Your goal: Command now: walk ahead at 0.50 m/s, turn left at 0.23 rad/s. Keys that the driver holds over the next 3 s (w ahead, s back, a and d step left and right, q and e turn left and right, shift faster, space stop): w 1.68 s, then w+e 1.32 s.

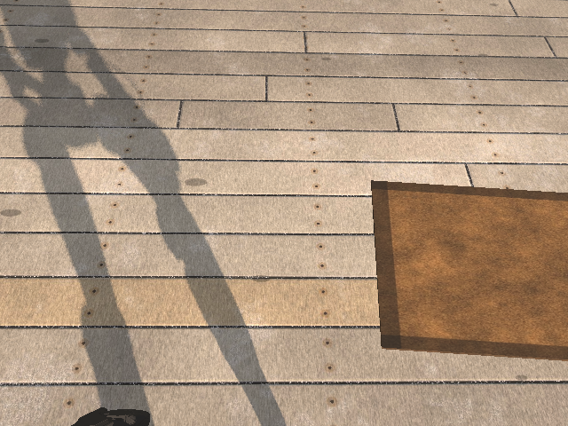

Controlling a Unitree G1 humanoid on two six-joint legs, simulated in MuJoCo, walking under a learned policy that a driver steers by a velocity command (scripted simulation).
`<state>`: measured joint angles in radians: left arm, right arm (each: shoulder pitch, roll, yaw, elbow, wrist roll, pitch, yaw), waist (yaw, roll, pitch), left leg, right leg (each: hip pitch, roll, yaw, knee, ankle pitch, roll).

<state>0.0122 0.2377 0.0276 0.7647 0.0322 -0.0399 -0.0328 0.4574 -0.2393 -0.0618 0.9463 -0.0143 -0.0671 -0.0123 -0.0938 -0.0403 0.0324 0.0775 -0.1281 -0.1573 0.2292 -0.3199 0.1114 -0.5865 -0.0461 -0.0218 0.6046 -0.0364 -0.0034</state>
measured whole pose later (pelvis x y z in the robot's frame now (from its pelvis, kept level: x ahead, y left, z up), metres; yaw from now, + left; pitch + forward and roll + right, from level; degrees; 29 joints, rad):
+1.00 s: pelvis +0.52 +0.03 +0.01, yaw +1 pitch +1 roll +1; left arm 0.12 0.24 0.04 0.87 0.03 -0.02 -0.04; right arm 0.44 -0.21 -0.03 1.01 -0.01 -0.09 0.01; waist -0.04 -0.05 0.02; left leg 0.04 -0.09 0.08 0.16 -0.22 0.08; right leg -0.63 -0.11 -0.03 0.75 -0.04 -0.01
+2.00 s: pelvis +1.05 +0.04 +0.01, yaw -6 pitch -1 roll +1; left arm 0.23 0.24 0.07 0.95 0.03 -0.01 -0.03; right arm 0.34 -0.21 -0.05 1.00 -0.02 -0.10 -0.01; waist 0.00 -0.04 0.04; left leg -0.07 -0.04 0.20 0.27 -0.20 0.07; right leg -0.61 -0.09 0.01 1.06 -0.15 -0.06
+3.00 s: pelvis +1.58 -0.12 +0.00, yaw -41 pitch +1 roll +1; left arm 0.29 0.31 0.07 0.82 0.03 -0.02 -0.03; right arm 0.20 -0.26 -0.04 0.77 -0.03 -0.07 -0.01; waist 0.03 -0.05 0.04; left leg -0.27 -0.01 0.09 0.44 -0.19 0.03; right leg -0.44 0.02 0.05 1.15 -0.34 -0.07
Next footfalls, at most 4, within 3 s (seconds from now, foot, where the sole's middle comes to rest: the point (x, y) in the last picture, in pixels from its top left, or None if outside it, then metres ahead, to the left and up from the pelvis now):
0.06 right None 0.21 -0.11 -0.77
0.60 left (224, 424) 0.48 0.09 -0.77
1.16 right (290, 298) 0.78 -0.08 -0.77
1.72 left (214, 215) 1.07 0.11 -0.77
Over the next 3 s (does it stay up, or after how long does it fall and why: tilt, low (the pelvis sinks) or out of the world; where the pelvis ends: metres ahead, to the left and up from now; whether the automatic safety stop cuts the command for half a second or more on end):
stays up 1.58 -0.12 0.00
